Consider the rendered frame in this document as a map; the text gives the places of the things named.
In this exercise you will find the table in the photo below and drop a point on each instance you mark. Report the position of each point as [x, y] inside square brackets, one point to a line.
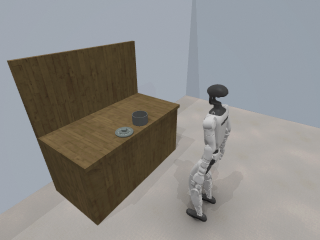
[75, 101]

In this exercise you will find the pot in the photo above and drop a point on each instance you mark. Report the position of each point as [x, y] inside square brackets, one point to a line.
[140, 118]

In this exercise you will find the left robot thigh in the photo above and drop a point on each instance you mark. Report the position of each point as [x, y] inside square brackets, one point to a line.
[193, 171]

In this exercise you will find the left robot forearm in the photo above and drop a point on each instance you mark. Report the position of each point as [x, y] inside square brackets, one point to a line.
[207, 157]

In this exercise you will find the robot left upper arm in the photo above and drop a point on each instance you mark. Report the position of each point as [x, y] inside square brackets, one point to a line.
[209, 125]

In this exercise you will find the right robot hand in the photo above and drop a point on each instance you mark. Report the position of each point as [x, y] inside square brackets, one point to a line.
[222, 152]

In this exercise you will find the robot right shin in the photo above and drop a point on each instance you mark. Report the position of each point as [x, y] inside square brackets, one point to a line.
[207, 185]

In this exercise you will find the right robot forearm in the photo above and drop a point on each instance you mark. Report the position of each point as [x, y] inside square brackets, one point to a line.
[225, 139]

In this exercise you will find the left robot hand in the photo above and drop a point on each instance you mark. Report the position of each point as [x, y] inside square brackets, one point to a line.
[198, 179]

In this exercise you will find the robot right upper arm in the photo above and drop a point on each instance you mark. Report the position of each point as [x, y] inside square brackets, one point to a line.
[228, 125]

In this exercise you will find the lid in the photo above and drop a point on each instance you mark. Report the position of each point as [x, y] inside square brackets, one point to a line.
[129, 131]

